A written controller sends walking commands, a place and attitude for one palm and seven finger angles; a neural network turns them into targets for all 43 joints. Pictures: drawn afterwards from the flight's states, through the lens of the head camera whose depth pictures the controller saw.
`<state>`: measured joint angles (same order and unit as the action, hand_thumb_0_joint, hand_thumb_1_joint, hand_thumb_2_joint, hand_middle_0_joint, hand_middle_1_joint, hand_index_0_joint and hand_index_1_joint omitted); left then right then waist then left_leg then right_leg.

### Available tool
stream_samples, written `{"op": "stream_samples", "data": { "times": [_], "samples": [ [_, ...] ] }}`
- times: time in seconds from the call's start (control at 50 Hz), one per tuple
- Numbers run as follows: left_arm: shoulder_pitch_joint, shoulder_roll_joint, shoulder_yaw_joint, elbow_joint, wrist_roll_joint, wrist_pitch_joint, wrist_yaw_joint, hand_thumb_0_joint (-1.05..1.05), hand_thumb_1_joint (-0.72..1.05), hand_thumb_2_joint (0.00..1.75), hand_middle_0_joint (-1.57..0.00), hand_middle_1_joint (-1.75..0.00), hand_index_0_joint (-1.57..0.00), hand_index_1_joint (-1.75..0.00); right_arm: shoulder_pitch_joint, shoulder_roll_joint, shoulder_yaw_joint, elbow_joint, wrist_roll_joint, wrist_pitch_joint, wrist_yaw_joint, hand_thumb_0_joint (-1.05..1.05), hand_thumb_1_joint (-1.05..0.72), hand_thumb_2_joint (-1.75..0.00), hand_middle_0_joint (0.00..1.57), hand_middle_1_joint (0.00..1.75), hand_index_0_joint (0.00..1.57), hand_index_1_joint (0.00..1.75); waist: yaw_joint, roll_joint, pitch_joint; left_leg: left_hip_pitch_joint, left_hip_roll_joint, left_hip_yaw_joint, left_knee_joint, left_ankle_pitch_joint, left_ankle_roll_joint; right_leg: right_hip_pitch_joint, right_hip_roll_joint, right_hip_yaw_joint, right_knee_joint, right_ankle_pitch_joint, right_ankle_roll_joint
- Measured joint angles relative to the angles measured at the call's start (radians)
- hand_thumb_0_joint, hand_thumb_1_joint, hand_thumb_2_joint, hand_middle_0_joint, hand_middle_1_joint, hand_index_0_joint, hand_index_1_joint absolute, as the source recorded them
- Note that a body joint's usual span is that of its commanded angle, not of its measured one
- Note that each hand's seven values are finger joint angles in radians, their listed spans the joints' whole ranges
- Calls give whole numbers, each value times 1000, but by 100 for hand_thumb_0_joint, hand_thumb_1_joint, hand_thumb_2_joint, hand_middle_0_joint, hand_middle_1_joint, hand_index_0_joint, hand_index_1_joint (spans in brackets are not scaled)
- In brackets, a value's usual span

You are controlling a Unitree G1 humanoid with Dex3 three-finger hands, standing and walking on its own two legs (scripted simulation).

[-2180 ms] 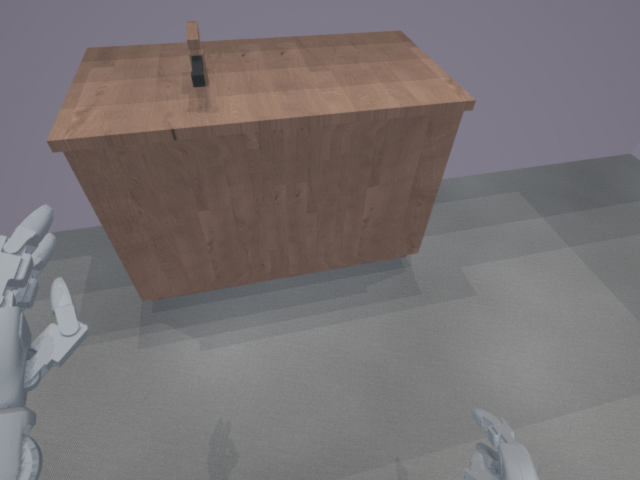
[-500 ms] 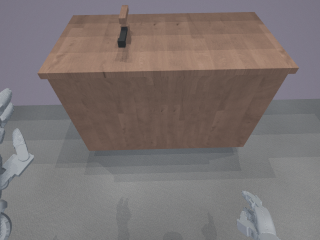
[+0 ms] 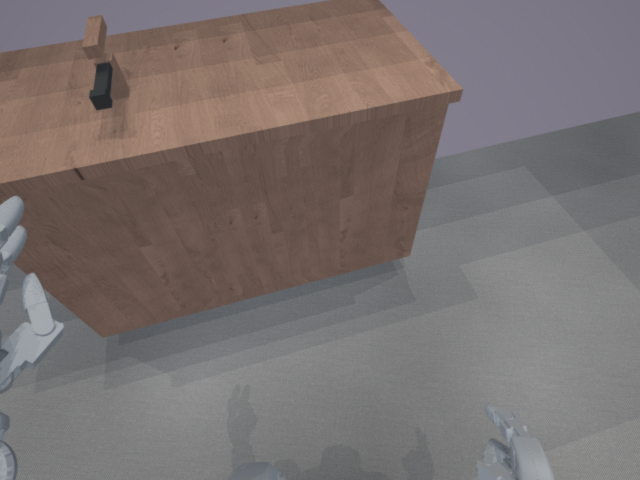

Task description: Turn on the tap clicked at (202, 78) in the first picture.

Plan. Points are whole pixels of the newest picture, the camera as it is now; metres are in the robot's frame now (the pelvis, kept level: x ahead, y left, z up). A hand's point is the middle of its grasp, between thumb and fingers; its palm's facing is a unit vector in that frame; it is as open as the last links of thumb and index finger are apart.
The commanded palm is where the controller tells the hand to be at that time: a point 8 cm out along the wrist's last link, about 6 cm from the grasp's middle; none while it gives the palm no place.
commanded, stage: take the last steps up to it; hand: left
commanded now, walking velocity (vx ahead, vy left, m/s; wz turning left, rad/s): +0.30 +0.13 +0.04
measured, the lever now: (101, 98) +0.72 +0.45 +0.07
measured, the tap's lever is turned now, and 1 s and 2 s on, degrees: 0 0 0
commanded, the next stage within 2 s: come to a stop and stand still in 1.72 s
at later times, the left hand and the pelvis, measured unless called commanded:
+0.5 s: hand (37, 352) +0.20 +0.24 +0.17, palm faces +0.47 -0.79 -0.40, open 7.4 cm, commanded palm +0.15 +0.27 +0.19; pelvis +0.00 -0.01 +0.01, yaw +1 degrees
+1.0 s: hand (54, 236) +0.31 +0.28 +0.18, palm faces +0.44 -0.81 -0.40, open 7.4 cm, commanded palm +0.25 +0.31 +0.19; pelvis +0.09 +0.03 +0.00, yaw +1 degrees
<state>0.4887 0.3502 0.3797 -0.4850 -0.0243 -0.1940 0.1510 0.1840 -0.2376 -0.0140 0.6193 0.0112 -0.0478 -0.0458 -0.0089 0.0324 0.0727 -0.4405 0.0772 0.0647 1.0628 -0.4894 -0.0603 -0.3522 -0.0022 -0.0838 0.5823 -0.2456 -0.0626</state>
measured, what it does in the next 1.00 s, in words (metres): steps on the spot: left foot, then right foot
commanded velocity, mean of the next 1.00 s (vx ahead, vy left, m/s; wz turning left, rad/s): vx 0.30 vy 0.12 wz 0.00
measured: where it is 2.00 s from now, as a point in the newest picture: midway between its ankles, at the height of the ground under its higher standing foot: (313, 439)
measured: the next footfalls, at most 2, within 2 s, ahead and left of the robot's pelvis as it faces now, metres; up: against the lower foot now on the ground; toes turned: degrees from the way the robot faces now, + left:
left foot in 0.22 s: +0.03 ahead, +0.11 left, +0.00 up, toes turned +6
right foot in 0.52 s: +0.05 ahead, -0.12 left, +0.00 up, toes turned -6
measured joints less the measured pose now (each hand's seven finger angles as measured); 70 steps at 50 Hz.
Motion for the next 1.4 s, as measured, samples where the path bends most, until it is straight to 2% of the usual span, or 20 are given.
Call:
{"op": "stream_samples", "data": {
  "times": [0.1,0.2,0.26,0.3,0.38,0.52,0.56,0.62,0.66,0.76,0.86,0.92,0.98,1.02,1.14,1.22,1.26,1.3,1.34,1.4],
  "samples": [
    [26,19,-23,-27,6,-8,6,1,89,90,-22,-30,-22,-30,9,-12,-5,0,-7,8,-16,2,-91,-90,20,30,20,29,-24,-29,-36,37,-35,-3,-163,54,30,15,16,-2,-70,48,-10],
    [25,47,-21,-74,13,-35,11,1,89,90,-22,-30,-22,-30,51,-12,-12,-6,-13,4,-21,2,-91,-90,20,30,20,29,-25,-64,-89,156,-48,20,-449,64,65,26,19,-22,-82,56,-11],
    [17,36,-11,-47,12,-47,15,1,89,90,-22,-30,-22,-30,71,-5,-11,-12,-13,5,-27,2,-91,-90,20,30,20,29,-13,-80,-109,210,-59,33,-540,194,86,24,13,-10,-20,-42,5],
    [6,14,-9,6,22,-48,17,1,89,90,-22,-30,-22,-30,85,2,-9,-13,-12,-6,-31,2,-91,-90,20,30,20,29,-10,-60,-128,217,-53,30,-539,212,97,-10,17,-2,122,-156,29],
    [-38,-8,-18,108,37,-26,11,1,89,90,-22,-30,-21,-30,103,34,3,7,-6,-33,-23,2,-91,-90,20,30,20,29,1,-14,-142,229,-41,3,-557,208,101,-49,-6,-14,311,-179,62],
    [-49,-22,-59,86,36,-1,8,1,89,90,-21,-30,-21,-30,82,86,50,24,-18,-56,-16,2,-91,-90,20,30,21,30,33,0,-96,208,-36,14,-504,178,67,93,-42,-45,-14,-149,72],
    [-76,-20,-73,79,42,-8,4,1,89,90,-21,-30,-21,-30,60,81,48,35,-19,-50,-12,2,-90,-90,20,30,21,30,31,21,-73,150,-22,-1,-371,97,76,82,-31,-60,-10,-38,44],
    [-99,-25,-84,71,33,-22,-7,1,89,90,-21,-30,-21,-30,34,62,34,70,-20,-32,-4,2,-90,-90,20,30,21,30,26,14,-51,30,-41,-29,-83,76,58,93,-41,-72,-6,-58,27],
    [-69,-23,-63,60,26,-38,-11,1,89,90,-22,-30,-21,-30,27,47,26,72,-18,-15,-2,2,-91,-90,20,30,21,30,19,1,-51,-21,-35,-24,-10,107,47,110,-47,-60,-45,-52,31],
    [9,4,-14,23,20,-66,-3,1,89,90,-22,-30,-22,-30,36,8,-4,38,-15,-7,-9,2,-91,-90,20,30,21,30,-2,-37,-38,-26,9,9,-226,163,48,159,-71,-47,-120,-37,51],
    [18,1,-15,-33,19,-58,14,1,89,90,-22,-30,-22,-30,53,-31,-36,14,-16,-20,-21,2,-91,-90,20,30,20,29,14,-54,-21,82,1,64,-500,244,60,193,-95,-37,-77,-99,88],
    [-9,11,-4,-49,15,-58,22,1,89,90,-22,-30,-22,-30,33,-18,-51,4,-12,-26,-31,2,-91,-90,20,30,20,29,17,-82,-12,123,-24,95,-510,287,70,144,-120,2,114,-195,91],
    [-60,32,3,-6,18,-56,21,1,89,90,-22,-30,-21,-30,3,31,-36,3,-11,-38,-29,2,-91,-90,20,30,20,29,5,-84,-15,133,-19,94,-482,231,81,17,-80,25,428,-298,75],
    [-73,37,6,-1,15,-45,17,1,89,90,-21,-30,-21,-30,-8,63,-16,2,-5,-50,-19,2,-91,-90,20,30,20,29,-2,-75,-22,147,-11,90,-505,231,82,-54,-67,7,507,-282,75],
    [-3,28,1,-71,7,-54,3,1,89,90,-21,-30,-21,-30,6,114,36,-6,-7,-76,2,1,-91,-90,20,30,21,30,6,-31,-31,203,-1,103,-563,221,68,-103,-73,-53,261,-154,83],
    [20,51,8,-41,9,-47,-1,1,89,90,-22,-30,-21,-30,31,112,49,3,-9,-60,-6,1,-90,-90,20,30,21,30,15,2,-39,212,1,92,-499,157,48,-3,-53,-85,15,-77,80],
    [-5,43,4,-2,16,-38,-3,1,89,90,-22,-30,-21,-30,26,91,42,21,-7,-41,-10,1,-90,-90,20,30,21,30,23,34,-36,167,15,63,-350,78,60,6,-39,-100,23,-4,33],
    [-42,12,-10,45,15,-28,-8,1,89,90,-22,-30,-22,-30,8,65,29,56,-9,-19,-6,2,-90,-90,20,30,21,30,30,40,-27,80,-13,9,-113,37,60,13,-44,-103,53,-38,6],
    [-58,-21,-18,79,11,-22,-11,1,89,90,-22,-30,-22,-30,-2,42,17,76,-9,-5,-2,2,-91,-90,20,30,21,30,37,25,-22,7,-31,-9,49,67,50,37,-51,-93,30,-51,4],
    [-46,-46,-27,83,16,-25,-8,1,89,90,-22,-30,-21,-30,-5,11,7,68,-11,5,-4,2,-91,-90,20,30,21,30,22,-2,-18,-70,-18,-15,92,124,40,78,-58,-89,-36,-31,14]
  ]
}}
